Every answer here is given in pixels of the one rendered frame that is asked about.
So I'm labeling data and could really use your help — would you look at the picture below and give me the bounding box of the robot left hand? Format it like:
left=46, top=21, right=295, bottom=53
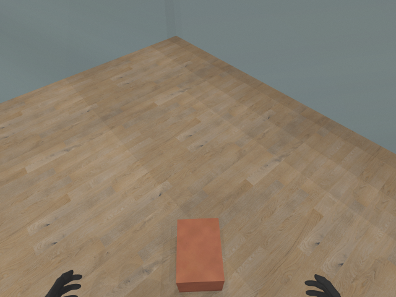
left=45, top=270, right=82, bottom=297

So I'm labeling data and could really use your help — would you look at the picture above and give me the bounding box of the carton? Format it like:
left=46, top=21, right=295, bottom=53
left=176, top=218, right=225, bottom=292

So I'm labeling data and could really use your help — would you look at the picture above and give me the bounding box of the robot right hand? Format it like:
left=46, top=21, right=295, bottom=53
left=305, top=274, right=341, bottom=297

